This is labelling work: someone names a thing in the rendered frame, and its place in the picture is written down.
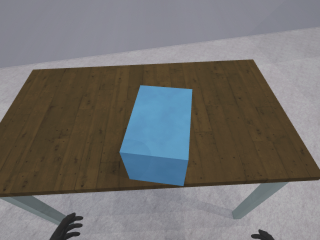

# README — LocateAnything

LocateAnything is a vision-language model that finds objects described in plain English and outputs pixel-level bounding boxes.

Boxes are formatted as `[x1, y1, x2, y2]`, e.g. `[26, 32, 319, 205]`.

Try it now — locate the carton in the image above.
[119, 85, 193, 186]

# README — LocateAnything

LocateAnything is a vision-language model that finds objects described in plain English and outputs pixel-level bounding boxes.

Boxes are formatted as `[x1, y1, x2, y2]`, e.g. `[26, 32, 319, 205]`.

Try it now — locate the robot left hand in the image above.
[49, 212, 83, 240]

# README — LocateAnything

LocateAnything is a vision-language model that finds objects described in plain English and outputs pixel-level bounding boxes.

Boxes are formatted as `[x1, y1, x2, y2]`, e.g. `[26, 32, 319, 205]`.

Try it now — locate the robot right hand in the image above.
[251, 229, 274, 240]

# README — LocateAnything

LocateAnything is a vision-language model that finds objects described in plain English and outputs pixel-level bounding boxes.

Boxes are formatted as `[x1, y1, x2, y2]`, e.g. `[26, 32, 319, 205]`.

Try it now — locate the table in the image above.
[0, 59, 320, 226]

